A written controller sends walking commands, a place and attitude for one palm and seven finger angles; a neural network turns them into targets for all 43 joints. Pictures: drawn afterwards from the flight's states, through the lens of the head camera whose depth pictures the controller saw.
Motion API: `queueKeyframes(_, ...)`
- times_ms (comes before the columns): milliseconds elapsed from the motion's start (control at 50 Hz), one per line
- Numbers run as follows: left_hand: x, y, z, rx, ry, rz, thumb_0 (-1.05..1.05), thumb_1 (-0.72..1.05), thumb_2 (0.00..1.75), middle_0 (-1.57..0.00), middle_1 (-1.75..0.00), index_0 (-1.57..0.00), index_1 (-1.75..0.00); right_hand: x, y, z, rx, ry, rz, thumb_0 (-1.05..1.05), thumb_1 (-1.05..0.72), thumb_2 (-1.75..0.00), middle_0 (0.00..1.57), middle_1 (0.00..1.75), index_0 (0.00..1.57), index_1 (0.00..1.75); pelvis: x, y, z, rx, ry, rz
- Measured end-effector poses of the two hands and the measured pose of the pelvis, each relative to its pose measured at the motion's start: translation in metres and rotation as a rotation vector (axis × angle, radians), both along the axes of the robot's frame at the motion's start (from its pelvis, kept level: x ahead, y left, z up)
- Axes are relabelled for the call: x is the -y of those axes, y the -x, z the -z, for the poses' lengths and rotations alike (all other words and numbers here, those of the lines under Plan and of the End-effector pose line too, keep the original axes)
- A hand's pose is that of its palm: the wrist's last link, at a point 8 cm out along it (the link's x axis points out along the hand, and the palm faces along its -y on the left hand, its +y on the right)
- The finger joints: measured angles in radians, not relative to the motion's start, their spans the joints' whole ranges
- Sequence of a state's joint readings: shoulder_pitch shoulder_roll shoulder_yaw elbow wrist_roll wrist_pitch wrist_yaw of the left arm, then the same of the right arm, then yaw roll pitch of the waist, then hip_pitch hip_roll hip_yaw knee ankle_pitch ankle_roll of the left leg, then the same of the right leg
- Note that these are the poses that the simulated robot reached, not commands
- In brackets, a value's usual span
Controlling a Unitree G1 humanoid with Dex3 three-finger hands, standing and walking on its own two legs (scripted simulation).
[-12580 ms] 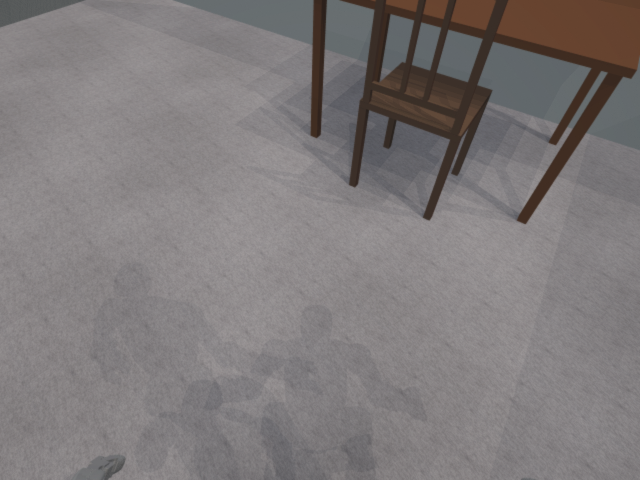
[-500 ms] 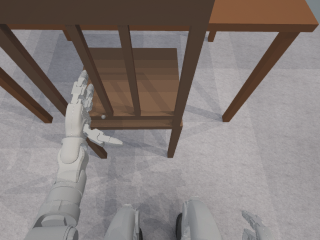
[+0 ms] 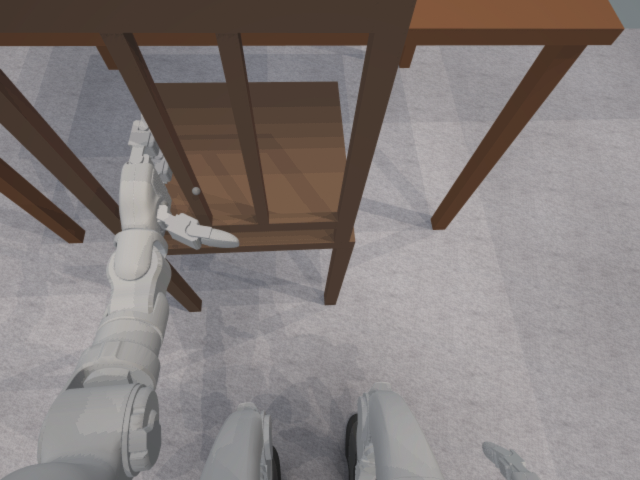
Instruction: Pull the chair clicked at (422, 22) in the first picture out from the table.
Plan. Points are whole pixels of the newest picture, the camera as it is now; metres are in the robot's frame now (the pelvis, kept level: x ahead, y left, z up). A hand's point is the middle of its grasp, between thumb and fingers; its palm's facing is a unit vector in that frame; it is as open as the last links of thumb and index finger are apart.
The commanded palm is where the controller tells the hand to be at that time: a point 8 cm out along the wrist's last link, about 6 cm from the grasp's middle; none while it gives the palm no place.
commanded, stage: push the fingers through the gap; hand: left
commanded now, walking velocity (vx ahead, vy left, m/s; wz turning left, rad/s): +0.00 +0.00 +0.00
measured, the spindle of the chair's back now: (175, 155) +0.50 +0.16 +0.05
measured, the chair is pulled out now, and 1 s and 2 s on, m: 0.00 0.00 0.02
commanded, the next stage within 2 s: hook a spindle and tug to test in 0.48 s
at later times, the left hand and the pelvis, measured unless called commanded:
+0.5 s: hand (201, 182) +0.47 +0.13 +0.02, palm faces +0.02 -1.00 -0.04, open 16.9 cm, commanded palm +0.44 +0.18 +0.02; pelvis +0.00 +0.00 +0.00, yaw -1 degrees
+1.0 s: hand (202, 183) +0.47 +0.13 +0.02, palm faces +0.02 -1.00 -0.03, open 14.6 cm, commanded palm +0.44 +0.18 +0.02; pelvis +0.00 +0.00 +0.00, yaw +0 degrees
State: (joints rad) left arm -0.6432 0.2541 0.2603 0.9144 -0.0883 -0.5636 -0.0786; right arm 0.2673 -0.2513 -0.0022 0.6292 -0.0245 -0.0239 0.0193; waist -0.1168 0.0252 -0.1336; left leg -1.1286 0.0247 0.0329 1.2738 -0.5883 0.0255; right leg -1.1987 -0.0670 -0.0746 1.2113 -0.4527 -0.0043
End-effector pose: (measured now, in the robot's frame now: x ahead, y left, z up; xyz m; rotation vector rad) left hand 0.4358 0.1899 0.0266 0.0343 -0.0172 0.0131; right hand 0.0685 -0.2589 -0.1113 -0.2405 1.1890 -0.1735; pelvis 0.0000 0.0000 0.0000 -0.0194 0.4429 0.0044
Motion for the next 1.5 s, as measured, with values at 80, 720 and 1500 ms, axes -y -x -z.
queueKeyframes(80, -0.001, -0.011, 0.0, 0.002, 0.0, -0.003, -0.01, -0.5, 0.3, -0.06, -0.08, -0.06, -0.08, 0.0, 0.008, 0.002, -0.025, 0.005, 0.008, 0.01, -0.91, -0.9, 0.2, 0.3, 0.2, 0.3, -0.001, 0.001, 0.002, -0.008, 0.003, 0.001)
queueKeyframes(720, 0.005, -0.014, 0.001, -0.001, -0.002, -0.009, -0.01, -0.49, 0.3, -0.09, -0.16, -0.08, -0.15, 0.0, 0.008, 0.0, -0.066, -0.007, 0.022, 0.01, -0.91, -0.9, 0.2, 0.3, 0.2, 0.3, -0.001, -0.003, 0.0, -0.012, 0.004, 0.007)
queueKeyframes(1500, 0.003, -0.012, 0.0, 0.008, 0.007, -0.023, 0.01, 0.71, 0.82, -0.5, -1.45, -0.47, -1.44, -0.006, 0.01, 0.002, -0.085, -0.013, 0.016, 0.01, -0.91, -0.9, 0.2, 0.3, 0.2, 0.3, -0.006, -0.004, 0.0, -0.014, 0.011, -0.003)
